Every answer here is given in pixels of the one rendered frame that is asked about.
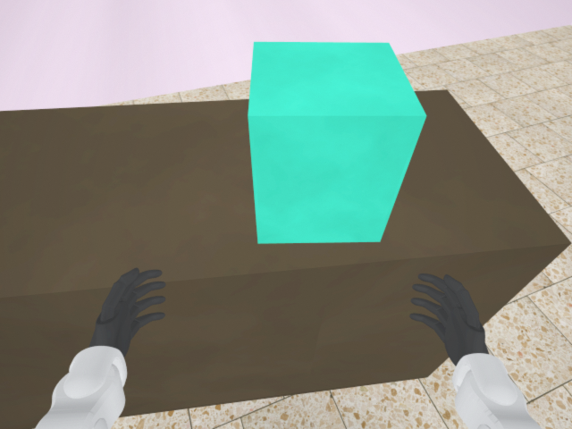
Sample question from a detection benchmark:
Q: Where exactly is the carton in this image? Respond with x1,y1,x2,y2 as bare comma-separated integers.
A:
248,42,426,244

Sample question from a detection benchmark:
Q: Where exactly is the right robot forearm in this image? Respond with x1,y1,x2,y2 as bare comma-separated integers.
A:
452,353,542,429

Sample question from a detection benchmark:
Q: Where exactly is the left robot hand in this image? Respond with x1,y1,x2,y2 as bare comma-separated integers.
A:
89,268,166,358

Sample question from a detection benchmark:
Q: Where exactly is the right robot hand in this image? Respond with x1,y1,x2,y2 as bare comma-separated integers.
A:
409,273,489,366

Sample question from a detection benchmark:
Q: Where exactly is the pedestal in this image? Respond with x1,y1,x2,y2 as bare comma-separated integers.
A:
0,89,571,429

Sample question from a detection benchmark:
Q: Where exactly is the left robot forearm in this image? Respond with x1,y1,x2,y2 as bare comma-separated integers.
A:
35,346,127,429

